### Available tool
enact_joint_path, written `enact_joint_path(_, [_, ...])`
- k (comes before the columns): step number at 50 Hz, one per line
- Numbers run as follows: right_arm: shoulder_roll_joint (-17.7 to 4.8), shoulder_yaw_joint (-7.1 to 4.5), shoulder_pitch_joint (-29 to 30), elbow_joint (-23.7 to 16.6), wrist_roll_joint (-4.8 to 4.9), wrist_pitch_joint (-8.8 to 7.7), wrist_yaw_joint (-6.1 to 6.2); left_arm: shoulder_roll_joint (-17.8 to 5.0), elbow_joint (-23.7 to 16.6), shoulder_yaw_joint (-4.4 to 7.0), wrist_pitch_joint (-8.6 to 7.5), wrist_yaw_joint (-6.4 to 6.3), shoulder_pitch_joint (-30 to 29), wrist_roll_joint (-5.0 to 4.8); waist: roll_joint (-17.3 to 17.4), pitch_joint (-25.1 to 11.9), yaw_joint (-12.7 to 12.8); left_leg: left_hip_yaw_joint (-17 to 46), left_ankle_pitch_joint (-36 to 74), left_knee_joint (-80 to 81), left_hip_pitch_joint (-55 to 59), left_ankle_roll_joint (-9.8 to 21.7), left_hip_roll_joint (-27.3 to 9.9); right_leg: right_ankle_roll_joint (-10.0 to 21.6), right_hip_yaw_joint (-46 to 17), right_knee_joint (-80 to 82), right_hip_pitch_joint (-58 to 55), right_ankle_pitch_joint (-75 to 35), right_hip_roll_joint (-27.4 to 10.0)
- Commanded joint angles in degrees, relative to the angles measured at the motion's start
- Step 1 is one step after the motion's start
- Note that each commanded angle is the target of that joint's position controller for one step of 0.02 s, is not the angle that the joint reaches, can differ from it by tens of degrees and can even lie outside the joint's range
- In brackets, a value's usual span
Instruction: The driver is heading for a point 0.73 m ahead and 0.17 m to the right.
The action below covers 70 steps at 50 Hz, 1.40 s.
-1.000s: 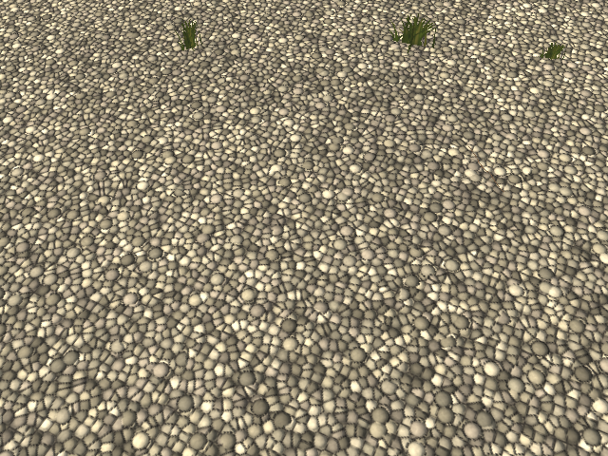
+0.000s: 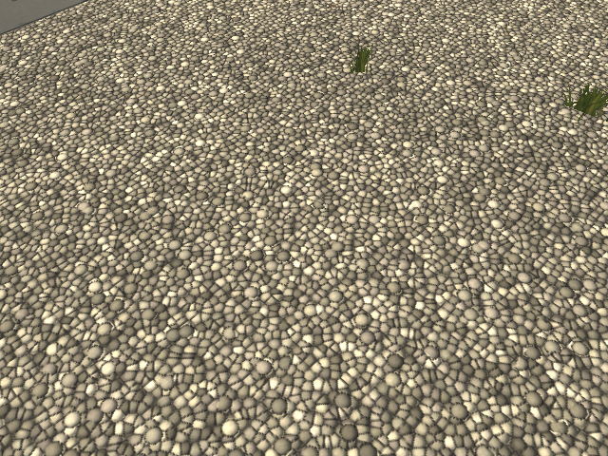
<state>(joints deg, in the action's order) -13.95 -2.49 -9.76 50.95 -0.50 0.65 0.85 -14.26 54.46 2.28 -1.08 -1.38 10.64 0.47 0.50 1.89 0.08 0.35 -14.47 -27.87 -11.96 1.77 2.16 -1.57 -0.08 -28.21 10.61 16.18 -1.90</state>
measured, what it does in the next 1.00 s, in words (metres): stands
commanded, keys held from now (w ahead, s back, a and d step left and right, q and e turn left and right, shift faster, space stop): no key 0.76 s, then w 0.24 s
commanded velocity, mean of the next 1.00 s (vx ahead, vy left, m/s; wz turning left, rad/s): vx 0.05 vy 0.00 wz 0.01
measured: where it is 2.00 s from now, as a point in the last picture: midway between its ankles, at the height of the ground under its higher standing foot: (348, 447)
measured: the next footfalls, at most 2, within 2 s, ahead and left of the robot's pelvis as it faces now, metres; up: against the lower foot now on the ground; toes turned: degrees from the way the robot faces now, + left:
left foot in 1.48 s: +0.43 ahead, +0.08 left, +0.00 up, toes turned +1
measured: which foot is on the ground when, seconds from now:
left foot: down 0.00-1.00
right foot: down 0.00-1.00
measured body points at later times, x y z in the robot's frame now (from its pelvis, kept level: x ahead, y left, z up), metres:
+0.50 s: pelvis +0.00 -0.01 +0.00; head +0.01 +0.00 +0.45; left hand +0.05 +0.25 -0.15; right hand +0.06 -0.26 -0.14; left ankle +0.01 +0.10 -0.74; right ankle -0.01 -0.14 -0.74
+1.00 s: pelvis +0.03 -0.03 +0.00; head +0.03 -0.04 +0.45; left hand +0.05 +0.23 -0.14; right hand +0.03 -0.29 -0.16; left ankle +0.00 +0.10 -0.74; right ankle +0.00 -0.13 -0.73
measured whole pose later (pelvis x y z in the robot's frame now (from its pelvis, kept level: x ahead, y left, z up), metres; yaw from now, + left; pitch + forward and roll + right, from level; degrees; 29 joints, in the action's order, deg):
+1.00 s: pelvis +0.03 -0.03 +0.00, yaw -1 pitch +0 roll +0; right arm -13.5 -3.1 -17.7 62.3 1.8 -2.0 1.4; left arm -11.9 61.5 1.7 -4.0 -1.1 17.1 -1.4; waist 1.5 -0.8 -0.2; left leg 0.9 -18.9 -29.7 -11.3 1.8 -0.1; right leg 4.9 2.8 -35.5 14.1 24.5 -0.1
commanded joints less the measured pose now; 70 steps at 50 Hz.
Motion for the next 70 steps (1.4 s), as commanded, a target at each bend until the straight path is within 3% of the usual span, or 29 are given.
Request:
enact_joint_path(1, [-5.7, -1.32, 1.3, -1.7, 0.11, -0.76, 0.28, -7.1, -1.5, 1.18, -0.50, -0.48, -0.1, -0.05, -1.3, -1.4, 0.4, 4.0, 7.5, 4.3, 1.0, 1.2, -3.8, 1.6, -2.3, 4.8, 1.1, -7.9, -2.3])
enact_joint_path(18, [-5.6, -0.86, -0.4, 5.7, 0.40, -0.90, 1.03, -5.4, 3.1, 0.42, 0.01, -0.82, 1.2, -0.16, -0.5, -0.6, 0.2, 3.3, 8.4, 4.6, 1.7, 0.7, -3.9, 1.6, -1.1, 5.2, 1.3, -7.8, -0.6])
enact_joint_path(38, [-4.2, -0.03, -2.0, 9.7, 0.53, -0.90, 1.21, -3.7, 6.4, -0.24, 0.17, -1.33, 5.1, -0.26, -0.3, 0.3, 0.0, 2.7, 7.1, 5.2, 0.8, 0.7, -3.6, 1.5, -0.6, 5.4, 2.0, -6.7, 0.1])
enact_joint_path(40, [-4.6, -0.28, -3.5, 10.5, 0.95, -0.67, 1.40, -3.2, 7.3, -0.23, 0.35, -1.50, 6.7, -0.68, 0.6, -0.2, -0.2, 2.3, -10.4, 5.9, 0.2, 1.7, -2.6, 2.3, 1.5, 3.5, 3.0, 6.9, 2.1])
enact_joint_path(42, [-6.3, -0.93, -4.5, 10.2, 1.49, -0.91, 1.47, -3.7, 6.0, -0.02, -0.04, -1.65, 5.3, -0.98, 2.4, 4.2, -1.0, 6.6, -28.4, 8.3, -3.9, 4.5, -5.1, 3.9, 1.7, 0.0, 9.1, 19.3, 2.8])
enact_joint_path(43, [-7.2, -1.22, -5.9, 10.1, 1.73, -1.53, 1.34, -2.9, 5.2, -0.18, -0.73, -1.49, 4.4, -1.06, 4.3, 5.7, -1.6, 11.3, -32.2, 10.6, -3.7, 6.4, -8.3, 4.3, 1.7, -2.9, 12.4, 18.8, 2.6])
enact_joint_path(45, [-9.5, -2.17, -9.3, 10.7, 2.03, -2.82, 1.01, -0.7, 4.2, -0.51, -2.40, -0.65, 3.6, -1.43, 9.8, 5.2, -2.2, 24.3, -35.3, 16.9, -1.0, 11.3, -17.1, 4.4, 3.4, -12.8, 15.5, 10.6, 2.6])
enact_joint_path(46, [-9.5, -2.29, -8.9, 10.2, 1.91, -3.29, 0.96, -1.2, 3.9, -0.30, -2.99, -0.16, 3.2, -1.67, 9.3, 5.5, -1.9, 27.8, -33.9, 18.4, -2.7, 12.8, -19.4, 5.3, 1.8, -16.0, 15.3, 9.9, 1.1])
enact_joint_path(48, [-8.7, -2.09, -4.8, 8.2, 2.09, -3.96, 0.66, -1.1, 3.9, -0.06, -3.85, 0.50, 4.6, -2.12, 7.9, 5.6, 0.7, 24.9, -29.0, 18.2, -5.4, 11.6, -18.8, 7.2, 1.0, -12.9, 11.9, 12.4, -0.1])
enact_joint_path(50, [-8.1, -1.91, 1.2, 6.0, 3.04, -3.68, 0.37, -0.9, 7.1, 0.46, -4.28, 0.57, 11.9, -1.91, 6.2, 5.1, 5.2, 13.6, -21.1, 12.6, -14.0, 7.3, -11.8, 7.6, 4.0, 2.2, -4.7, 3.4, 2.4])
enact_joint_path(51, [-6.2, -1.44, 1.9, 5.4, 2.75, -3.85, 0.28, -2.6, 8.9, 1.19, -4.16, 0.53, 16.7, -1.35, 1.7, 3.3, 6.4, 8.1, -14.6, 3.7, -18.0, 5.0, -7.8, 7.3, -0.2, 4.1, -11.8, 1.4, 0.4])
enact_joint_path(52, [-2.1, -0.38, 2.6, 4.2, 2.13, -4.51, -0.08, -7.0, 10.1, 2.36, -4.15, 0.38, 24.3, -1.30, -12.1, -0.2, 8.0, -1.3, -10.1, -16.0, -26.0, 1.2, -1.6, 10.9, -18.4, 12.8, -19.6, 9.3, -11.0])
enact_joint_path(53, [-2.6, -0.56, 3.8, 2.1, 2.37, -5.66, -0.02, -11.1, 10.3, 2.91, -4.78, 1.17, 27.5, -0.91, -19.1, 0.9, 8.1, -0.8, -17.8, -28.6, -35.8, 0.8, 0.9, 17.8, -38.1, 19.6, -20.5, 14.8, -20.9])
enact_joint_path(54, [-4.3, -0.95, 3.9, 2.3, 3.11, -6.33, -0.27, -7.3, 9.2, 1.70, -5.58, 1.25, 23.1, -0.52, -10.6, 4.6, 5.3, 3.4, -15.1, -37.1, -39.9, 1.7, -3.3, 18.2, -37.7, 19.2, -18.3, 15.5, -21.6])
enact_joint_path(55, [-4.4, -0.89, 2.3, 3.0, 3.36, -6.77, -0.77, -5.0, 7.8, 1.05, -6.12, 1.44, 19.7, -0.71, -7.0, 5.6, 3.5, 4.1, -8.7, -39.3, -41.8, 2.7, -5.3, 16.1, -31.4, 18.8, -18.0, 12.8, -18.9])
enact_joint_path(56, [-4.6, -1.11, 1.7, 3.6, 2.84, -7.07, -0.94, -5.0, 6.7, 0.86, -6.25, 1.86, 17.1, -0.85, -5.2, 5.1, 2.5, 3.2, -3.8, -38.5, -41.4, 3.0, -6.8, 14.0, -25.7, 19.1, -17.6, 7.9, -16.4])
enact_joint_path(58, [-5.3, -1.71, 3.3, 3.4, 1.96, -7.20, -1.34, -2.7, 6.0, -0.02, -5.59, 2.04, 16.2, -0.58, -5.0, 4.5, 2.1, 1.7, 2.0, -33.6, -38.1, 2.4, -8.5, 11.2, -16.1, 19.6, -15.9, -8.0, -12.9])
enact_joint_path(59, [-4.1, -1.57, 3.8, 3.3, 1.83, -7.01, -1.66, -2.3, 6.2, -0.22, -5.21, 1.84, 17.6, -0.29, -6.0, 3.7, 2.3, 0.4, 3.8, -31.7, -36.3, 1.7, -8.3, 10.9, -12.7, 19.5, -15.4, -14.2, -11.6])
enact_joint_path(61, [-2.1, -0.99, 7.4, 1.8, 1.65, -6.52, -2.00, -3.1, 6.1, -0.21, -4.59, 1.13, 19.2, -0.13, -5.7, 3.8, 2.9, -1.5, 7.2, -25.9, -34.9, 0.2, -7.6, 11.1, -8.4, 20.0, -13.9, -20.6, -10.0])
enact_joint_path(64, [-0.3, 0.17, 15.8, -1.6, 1.91, -6.36, -2.36, -5.3, 5.3, 0.11, -4.29, 0.22, 19.6, -0.14, -5.4, 5.7, 4.4, -3.9, 13.9, -12.3, -28.2, -0.7, -5.2, 10.8, -4.8, 22.4, -8.0, -20.0, -8.4])
enact_joint_path(68, [-2.0, 0.43, 20.6, -4.5, 2.48, -6.39, -3.25, -6.2, 6.2, 0.83, -4.39, 0.08, 21.6, -1.11, -6.4, 7.6, 4.2, -3.7, 16.3, -4.5, -24.8, 0.9, -4.3, 11.0, -3.7, 23.0, -10.7, -21.7, -11.1])
enact_joint_path(70, [-3.7, -0.08, 20.0, -5.3, 2.45, -6.76, -3.70, -6.8, 6.1, 1.32, -4.06, 0.05, 20.5, -1.25, -6.7, 6.1, 2.3, -3.4, 14.5, -2.1, -22.3, 2.8, -3.5, 10.1, -2.7, 19.4, -15.1, -31.3, -12.5])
